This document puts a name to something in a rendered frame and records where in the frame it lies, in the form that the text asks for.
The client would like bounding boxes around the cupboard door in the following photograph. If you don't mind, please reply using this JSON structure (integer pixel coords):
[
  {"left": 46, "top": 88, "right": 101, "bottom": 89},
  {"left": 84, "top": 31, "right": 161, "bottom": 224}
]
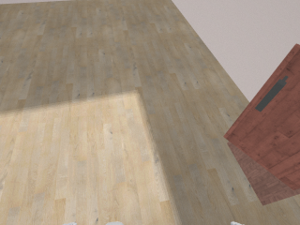
[{"left": 223, "top": 43, "right": 300, "bottom": 190}]

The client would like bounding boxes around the handle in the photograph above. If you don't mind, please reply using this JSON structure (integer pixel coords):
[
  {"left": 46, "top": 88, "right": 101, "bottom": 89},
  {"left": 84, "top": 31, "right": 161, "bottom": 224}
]
[{"left": 255, "top": 76, "right": 289, "bottom": 112}]

